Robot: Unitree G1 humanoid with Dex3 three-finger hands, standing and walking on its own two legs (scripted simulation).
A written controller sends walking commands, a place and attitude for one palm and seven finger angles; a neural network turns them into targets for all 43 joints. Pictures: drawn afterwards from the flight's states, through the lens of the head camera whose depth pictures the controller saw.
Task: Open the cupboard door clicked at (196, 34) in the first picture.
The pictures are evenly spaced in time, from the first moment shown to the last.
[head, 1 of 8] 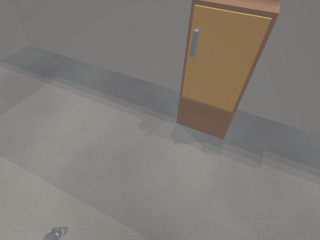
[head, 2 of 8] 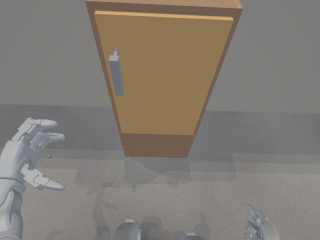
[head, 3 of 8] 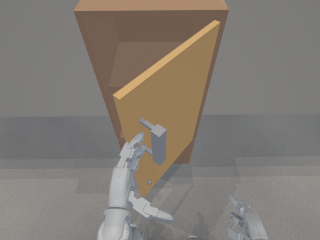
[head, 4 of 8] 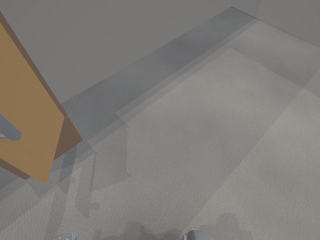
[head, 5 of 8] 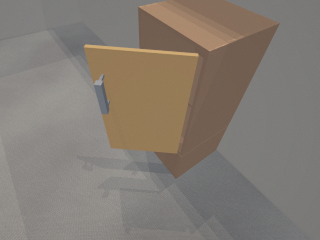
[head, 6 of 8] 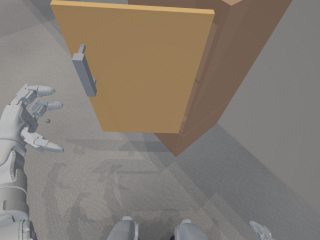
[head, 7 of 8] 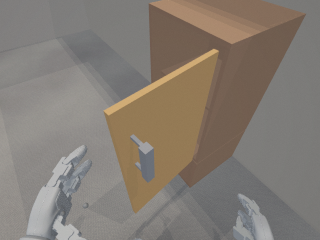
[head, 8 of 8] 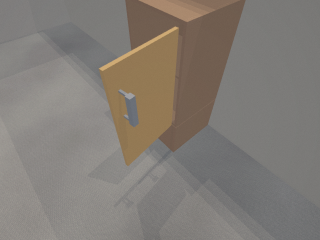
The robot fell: no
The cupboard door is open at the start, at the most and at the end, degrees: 0 98 98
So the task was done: yes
